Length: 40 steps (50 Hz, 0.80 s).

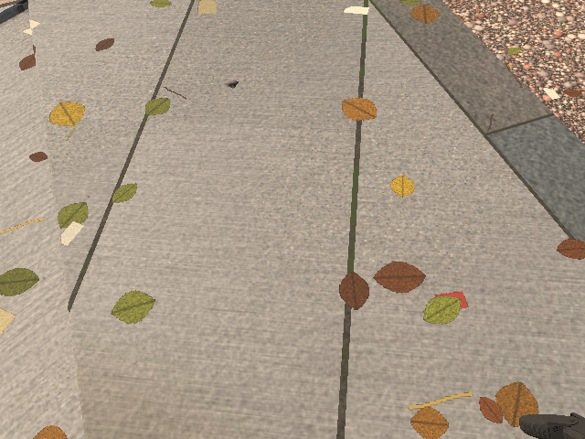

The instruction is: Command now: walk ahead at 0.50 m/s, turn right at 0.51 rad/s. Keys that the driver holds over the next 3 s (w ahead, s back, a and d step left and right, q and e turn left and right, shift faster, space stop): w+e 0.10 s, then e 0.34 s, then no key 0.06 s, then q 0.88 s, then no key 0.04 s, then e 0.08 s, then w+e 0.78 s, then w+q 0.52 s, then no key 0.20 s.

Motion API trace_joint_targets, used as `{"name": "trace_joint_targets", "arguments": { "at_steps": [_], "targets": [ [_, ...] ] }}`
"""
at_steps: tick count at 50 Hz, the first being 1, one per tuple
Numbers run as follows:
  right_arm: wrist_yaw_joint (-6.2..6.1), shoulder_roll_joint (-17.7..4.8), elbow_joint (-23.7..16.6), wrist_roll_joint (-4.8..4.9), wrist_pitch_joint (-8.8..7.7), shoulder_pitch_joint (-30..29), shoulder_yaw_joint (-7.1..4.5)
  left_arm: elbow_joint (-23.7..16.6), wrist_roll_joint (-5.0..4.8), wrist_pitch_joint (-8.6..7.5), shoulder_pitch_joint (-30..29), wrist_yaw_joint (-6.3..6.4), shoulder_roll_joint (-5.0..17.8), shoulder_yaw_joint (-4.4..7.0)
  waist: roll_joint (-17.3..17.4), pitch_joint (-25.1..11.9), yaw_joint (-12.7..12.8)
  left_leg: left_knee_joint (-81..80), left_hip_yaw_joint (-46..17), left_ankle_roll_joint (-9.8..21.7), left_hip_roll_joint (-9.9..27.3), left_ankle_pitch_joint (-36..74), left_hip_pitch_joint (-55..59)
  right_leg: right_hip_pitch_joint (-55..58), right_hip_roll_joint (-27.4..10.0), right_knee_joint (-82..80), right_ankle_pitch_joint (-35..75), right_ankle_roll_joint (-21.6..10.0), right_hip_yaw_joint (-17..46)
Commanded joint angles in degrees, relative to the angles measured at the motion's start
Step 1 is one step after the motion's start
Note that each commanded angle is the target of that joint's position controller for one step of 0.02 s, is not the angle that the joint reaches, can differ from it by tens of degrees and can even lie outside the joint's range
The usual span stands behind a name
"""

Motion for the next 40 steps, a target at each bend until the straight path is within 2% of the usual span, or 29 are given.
{"name": "trace_joint_targets", "arguments": {
  "at_steps": [1,3,5,7,8,9,10,11,12,13,14,15,17,18,19,22,26,28,29,30,31,32,33,34,35,36,37,40],
  "targets": [
    [0.13,-2.42,-4.18,0.27,-0.79,-4.46,-0.49,-3.72,-0.52,-0.23,-1.18,1.19,10.18,2.71,-4.77,-2.91,-0.1,-11.57,3.06,-1.29,-3.69,11.94,7.95,-5.23,-10.59,-5.37,14.38,-6.97,9.05],
    [0.65,-2.72,-4.88,1.04,-1.2,-7.99,-0.58,-2.96,-0.64,0.4,1.45,1.48,10.21,2.75,-5.3,-3.05,1.46,-16.32,2.94,-1.26,-5.29,15.17,10.13,-3.93,-11.22,-4.03,11.66,-6.15,11.23],
    [1.14,-3.78,-5.38,1.49,-1.62,-9.8,-1.04,-2.5,-0.82,0.98,3.01,1.67,9.85,2.71,-5.79,-2.98,1.77,-20.29,1.44,-0.48,-5.83,13.63,10.26,0.34,-12.49,-1.37,9.06,-5.56,14.86],
    [1.36,-5.52,-5.03,1.09,-2.08,-8.71,-1.99,-2.57,-0.43,1.81,2.6,2.05,9.87,2.93,-7.33,-3.02,0.49,-23.6,0.65,1.32,-6.7,9.94,11.6,4.81,-12.84,4.14,14.91,-3.82,17.68],
    [1.28,-6.26,-4.3,0.84,-2.34,-6.1,-2.5,-3.04,-0.25,2.18,1.49,2.21,9.64,2.97,-8.31,-4.19,-1.05,-25.17,1.02,2.66,-6.94,9.63,14.93,5.74,-12.11,7.92,19.54,-2.54,18.12],
    [1.0,-7.17,-3.33,0.24,-2.7,-1.39,-3.04,-4.08,-0.23,2.29,-0.58,2.2,8.71,2.68,-8.08,-7.35,-4.1,-28.46,1.42,4.72,-5.5,15.45,22.94,4.47,-9.41,14.32,23.87,-0.31,16.4],
    [0.55,-10.11,-2.69,-0.93,-2.8,6.16,-3.8,-6.17,0.75,2.04,-1.89,2.04,6.22,1.77,-4.49,-15.92,-7.4,-24.09,-5.0,8.98,3.55,27.36,38.9,-2.61,-6.92,27.68,16.28,2.2,13.69],
    [0.25,-12.7,-2.18,-1.83,-1.72,9.56,-4.16,-6.32,0.96,1.53,8.11,1.78,1.67,0.42,11.6,-24.07,-3.86,-20.34,-24.5,20.01,20.27,44.89,58.77,-20.78,1.84,45.88,-25.68,6.33,6.66],
    [0.6,-10.12,-1.64,0.37,-0.62,10.85,-4.17,-5.71,0.3,1.52,11.71,1.43,7.89,1.07,14.1,-28.22,-4.21,-21.31,-33.85,23.01,24.59,35.37,58.87,-25.87,-2.68,55.99,-29.8,7.69,5.74],
    [0.17,-6.09,-3.09,0.6,0.19,7.76,-3.15,-5.77,-0.47,2.3,6.25,1.55,11.31,2.37,7.62,-20.63,-5.78,-22.88,-25.7,20.45,20.46,30.79,52.66,-28.62,-5.09,59.4,-25.06,9.28,5.18],
    [-0.05,-4.31,-3.18,0.5,0.97,4.82,-2.48,-6.97,-0.34,3.12,0.98,1.83,11.78,2.76,3.23,-14.65,-5.81,-23.82,-17.31,17.68,16.6,31.47,45.72,-29.46,-6.64,58.46,-21.26,10.32,2.59],
    [-0.03,-3.95,-2.72,0.47,1.46,2.92,-2.2,-7.86,0.1,3.87,-1.35,2.04,11.08,2.98,2.25,-10.44,-4.91,-24.92,-12.62,16.58,13.77,33.21,39.59,-29.1,-7.95,56.77,-19.55,11.03,1.66],
    [0.09,-4.42,-1.49,0.03,1.85,0.57,-2.38,-8.3,-0.24,5.28,-0.16,1.92,7.45,2.53,5.02,-6.1,-2.18,-29.09,-5.38,15.37,10.04,30.71,29.24,-24.06,-9.33,50.65,-17.26,11.32,-0.99],
    [0.13,-4.94,-0.93,-0.13,1.85,-0.01,-2.67,-8.58,-0.27,5.61,0.04,1.93,5.65,2.09,6.53,-5.71,-1.86,-30.72,-3.43,16.02,9.7,30.91,27.32,-22.72,-9.28,47.74,-16.44,11.64,-2.39],
    [0.07,-5.72,-0.44,-0.14,1.89,-0.39,-3.03,-9.11,-0.08,5.76,-0.64,1.94,4.86,1.86,7.09,-6.05,-1.87,-31.69,-2.22,16.86,10.35,31.73,27.0,-22.24,-9.7,45.13,-15.36,11.84,-2.94],
    [-0.38,-7.64,0.55,0.47,2.5,-1.77,-3.86,-10.22,0.49,5.93,-3.23,1.42,4.88,1.67,5.66,-8.97,-2.12,-32.64,1.44,17.47,11.88,29.61,27.41,-18.76,-11.36,36.85,-8.37,11.11,-3.48],
    [-0.02,-8.84,2.67,1.5,3.32,-0.99,-4.0,-11.79,0.95,5.96,-7.86,0.59,4.83,1.34,5.26,-8.8,-3.5,-32.17,3.87,16.88,11.37,23.04,25.72,-11.78,-10.16,26.31,-4.97,9.17,-4.76],
    [0.61,-8.59,4.15,2.19,3.45,-0.07,-3.62,-12.02,1.3,5.79,-8.81,0.45,4.47,1.2,4.94,-8.5,-3.43,-30.04,2.72,16.18,11.12,19.47,26.75,-8.38,-8.94,18.97,-4.78,7.79,-5.02],
    [0.93,-7.67,4.7,2.66,3.43,-0.76,-3.09,-11.24,1.53,5.51,-7.46,0.4,3.84,1.14,4.5,-8.5,-2.14,-27.99,2.84,14.82,9.84,16.28,25.84,-3.89,-8.17,11.97,-0.9,6.7,-5.75],
    [1.32,-5.02,5.5,2.83,3.15,-0.62,-1.95,-10.18,1.93,5.15,-5.7,0.51,3.7,1.15,3.45,-8.63,-0.93,-25.7,3.45,12.09,7.71,11.93,22.71,3.59,-7.86,3.8,5.5,5.35,-5.73],
    [1.91,-2.13,6.64,1.61,2.6,2.42,-0.68,-10.34,2.37,4.96,-4.97,1.11,6.33,1.57,0.04,-10.19,-1.66,-22.68,5.32,7.21,4.22,4.44,18.62,12.16,-13.16,1.46,17.29,4.0,-0.19],
    [2.7,-0.43,6.72,-0.93,2.33,6.82,0.18,-12.07,3.28,5.23,-6.17,2.06,10.45,1.79,-10.64,-12.76,-5.18,-15.42,8.03,2.3,-0.28,-17.66,12.93,17.75,-25.66,5.17,35.09,-0.87,10.31],
    [2.13,-1.71,6.93,0.44,3.1,6.32,-0.13,-11.31,3.85,5.0,-8.68,1.95,7.03,0.95,-13.9,-13.18,-3.99,-13.54,5.43,0.44,-0.18,-21.94,15.71,8.34,-27.31,2.77,24.08,-7.37,10.84],
    [1.53,-4.89,6.9,1.37,3.83,4.5,-0.81,-11.66,3.62,4.51,-12.29,1.49,6.04,0.76,-11.73,-9.46,-4.36,-13.42,5.64,-0.03,-0.26,-17.74,17.69,4.06,-23.54,1.85,16.68,-6.48,7.89],
    [1.01,-5.82,6.84,1.58,4.34,3.4,-1.32,-11.3,3.2,4.23,-14.18,1.45,6.56,1.11,-11.87,-7.82,-4.57,-14.34,6.79,-0.02,-1.26,-12.59,17.31,3.09,-21.16,2.07,13.65,-4.31,5.28],
    [0.43,-6.63,7.46,1.36,5.03,3.46,-1.69,-11.27,2.92,4.13,-14.24,1.63,7.4,1.39,-11.97,-7.21,-4.12,-13.89,6.89,-0.2,-1.58,-10.64,17.3,2.84,-20.87,2.14,13.62,-3.53,4.16],
    [0.24,-7.11,7.45,1.08,5.65,4.43,-1.94,-10.86,2.5,4.08,-14.48,1.89,8.07,1.71,-12.21,-6.75,-4.34,-12.45,6.58,-0.34,-1.44,-10.12,18.09,1.58,-21.83,2.19,14.98,-3.83,4.02],
    [0.39,-6.68,7.04,2.05,6.52,5.28,-2.54,-10.02,2.0,4.51,-12.55,2.86,8.52,2.4,-11.64,-6.43,-2.94,-2.73,7.39,0.55,-1.8,-16.84,14.66,2.52,-25.58,2.57,20.03,-6.54,4.41]
  ]
}}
